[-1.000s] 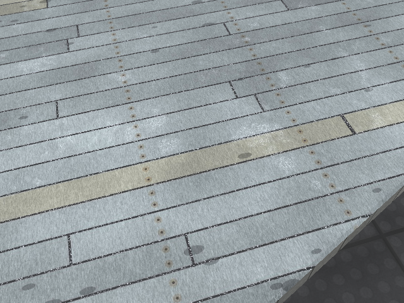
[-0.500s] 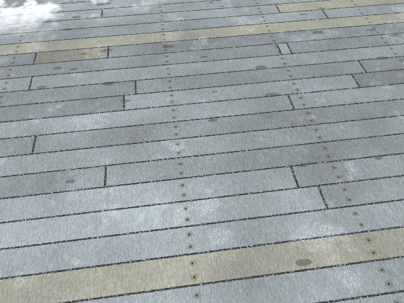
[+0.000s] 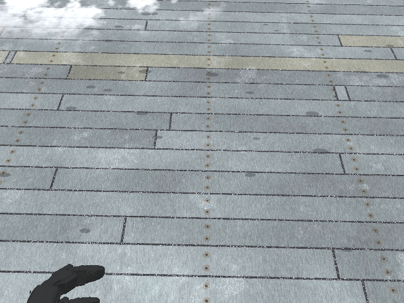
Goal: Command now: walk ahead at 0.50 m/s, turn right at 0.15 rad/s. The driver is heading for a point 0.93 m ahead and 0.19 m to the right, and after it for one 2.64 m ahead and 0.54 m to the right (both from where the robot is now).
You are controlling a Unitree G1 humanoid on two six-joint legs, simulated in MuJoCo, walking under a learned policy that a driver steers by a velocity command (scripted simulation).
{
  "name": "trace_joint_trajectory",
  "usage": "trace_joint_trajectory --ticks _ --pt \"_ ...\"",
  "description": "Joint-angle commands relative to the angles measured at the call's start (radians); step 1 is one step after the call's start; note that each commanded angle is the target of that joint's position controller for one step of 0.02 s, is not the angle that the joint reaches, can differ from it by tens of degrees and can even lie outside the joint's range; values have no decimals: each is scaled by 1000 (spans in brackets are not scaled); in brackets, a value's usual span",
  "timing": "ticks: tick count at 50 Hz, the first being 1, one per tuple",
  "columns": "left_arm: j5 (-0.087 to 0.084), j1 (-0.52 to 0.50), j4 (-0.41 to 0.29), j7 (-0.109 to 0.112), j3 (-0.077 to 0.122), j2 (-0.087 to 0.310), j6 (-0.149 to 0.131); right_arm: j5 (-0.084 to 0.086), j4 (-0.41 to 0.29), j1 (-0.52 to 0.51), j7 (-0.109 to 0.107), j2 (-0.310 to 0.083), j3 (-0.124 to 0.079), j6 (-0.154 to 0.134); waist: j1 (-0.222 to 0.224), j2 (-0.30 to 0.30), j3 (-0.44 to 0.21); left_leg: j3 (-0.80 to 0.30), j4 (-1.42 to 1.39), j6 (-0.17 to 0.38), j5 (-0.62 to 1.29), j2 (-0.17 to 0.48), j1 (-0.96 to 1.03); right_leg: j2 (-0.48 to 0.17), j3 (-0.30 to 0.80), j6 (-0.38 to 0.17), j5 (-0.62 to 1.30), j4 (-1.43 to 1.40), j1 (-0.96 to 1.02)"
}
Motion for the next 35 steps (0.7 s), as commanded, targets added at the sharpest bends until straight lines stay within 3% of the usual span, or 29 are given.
trace_joint_trajectory --ticks 1,2,3,4,5,6,8,10,12,14,16,18,20,21,22,23,24,25,26,27,28,30,33,35 --pt "-33 343 22 12 60 140 8 9 -112 19 14 -120 -6 -62 162 -214 -306 -21 696 -63 -61 47 -666 -424 810 -310 -163 -178 867" --pt "-20 281 4 22 50 111 19 29 -146 -122 22 -139 -11 -81 164 -118 -161 -6 681 -57 9 93 -705 -383 660 -260 -168 -197 721" --pt "-5 251 -2 21 47 113 25 18 -170 -200 27 -122 -7 -96 138 -17 -46 28 625 -56 58 114 -699 -334 573 -235 -44 -239 560" --pt "2 239 -8 22 45 109 25 -3 -180 -217 27 -117 -12 -103 108 20 -22 40 553 -63 97 141 -680 -295 513 -223 57 -252 492" --pt "11 238 -11 22 42 104 28 -9 -186 -204 30 -97 -10 -104 79 -6 -13 53 505 -72 117 154 -649 -260 473 -218 125 -272 442" --pt "3 239 -10 22 42 95 31 -11 -187 -189 29 -82 -8 -101 63 -37 -16 61 451 -84 126 163 -638 -235 445 -218 168 -281 417" --pt "-11 250 -9 27 48 114 34 -16 -196 -199 25 -64 -3 -92 53 -65 -10 89 339 -117 124 172 -630 -221 403 -221 222 -287 345" --pt "-13 265 -4 36 61 154 40 -17 -220 -288 22 -38 8 -86 71 -67 9 122 165 -141 215 156 -570 -186 345 -202 224 -296 238" --pt "-20 305 10 44 68 170 49 -14 -238 -392 23 -19 14 -88 108 -79 13 130 -5 -146 391 121 -469 -148 309 -160 191 -284 166" --pt "-28 358 28 49 70 172 59 -2 -248 -450 26 -29 9 -92 135 -98 -2 120 -93 -148 504 87 -399 -150 333 -137 131 -264 167" --pt "-36 385 35 51 69 160 67 9 -260 -488 28 -52 -3 -94 142 -106 -2 92 -166 -141 492 78 -391 -167 391 -120 57 -222 231" --pt "-37 385 36 58 73 159 79 15 -265 -497 31 -81 -20 -101 128 -120 -9 66 -226 -120 437 77 -370 -191 456 -102 26 -161 308" --pt "-31 357 25 61 78 154 88 15 -245 -415 28 -108 -41 -107 75 -136 -36 75 -284 -77 390 84 -244 -177 471 -72 82 -67 315" --pt "-23 345 12 58 69 126 87 6 -230 -315 21 -136 -57 -109 25 -122 -113 57 -287 -38 374 137 -76 -135 430 -42 111 64 275" --pt "-2 347 -14 55 50 66 82 -6 -217 -146 11 -193 -73 -107 -38 -9 -257 -109 -256 32 343 320 193 -73 343 -4 -84 341 130" --pt "-30 506 -30 55 30 21 74 -8 -175 -83 17 -249 -86 -91 28 325 -357 -547 -326 204 185 531 450 28 220 50 -525 626 -199" --pt "-42 499 -5 60 46 114 75 9 -185 -92 20 -161 -72 -83 7 232 -290 -629 -373 199 -37 532 397 -62 222 67 -485 770 -321" --pt "-36 385 -17 60 60 160 81 11 -192 -130 15 -103 -57 -79 -17 120 -159 -468 -395 154 -23 480 272 -90 205 77 -380 809 -346" --pt "-23 323 -29 60 63 156 85 4 -190 -176 16 -90 -49 -75 3 45 -81 -336 -414 127 103 434 139 -120 178 85 -306 791 -312" --pt "-14 288 -44 56 65 141 86 -1 -178 -207 19 -72 -43 -72 25 46 -25 -246 -441 118 198 393 44 -143 171 87 -267 753 -292" --pt "-18 288 -49 49 66 122 90 -10 -171 -224 20 -61 -39 -74 51 76 -1 -168 -469 108 255 363 -26 -168 166 86 -246 727 -251" --pt "-23 280 -54 42 58 82 101 -2 -148 -229 24 -60 -42 -83 64 96 13 -71 -518 115 323 343 -89 -184 139 90 -223 684 -221" --pt "-14 217 -79 37 50 66 106 1 -111 -218 23 -109 -58 -90 64 58 23 22 -549 134 443 362 -86 -201 139 103 -134 570 -249" --pt "-16 177 -83 27 44 63 102 2 -94 -218 22 -130 -64 -88 55 43 20 96 -550 122 490 352 -72 -202 128 98 -31 465 -235"
Keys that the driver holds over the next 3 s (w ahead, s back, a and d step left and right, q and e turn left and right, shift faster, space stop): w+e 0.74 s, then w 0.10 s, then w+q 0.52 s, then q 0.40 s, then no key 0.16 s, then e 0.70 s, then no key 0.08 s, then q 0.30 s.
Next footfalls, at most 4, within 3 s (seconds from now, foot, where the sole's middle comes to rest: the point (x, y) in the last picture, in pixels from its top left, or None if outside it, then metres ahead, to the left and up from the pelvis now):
0.44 left None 0.44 0.09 -0.76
0.92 right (278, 267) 0.57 -0.27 -0.76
1.46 left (227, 178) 0.94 -0.14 -0.76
1.96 right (281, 168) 0.98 -0.37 -0.76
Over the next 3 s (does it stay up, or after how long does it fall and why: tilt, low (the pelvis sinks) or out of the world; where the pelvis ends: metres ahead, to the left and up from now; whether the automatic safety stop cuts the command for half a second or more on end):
stays up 0.90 -0.32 0.01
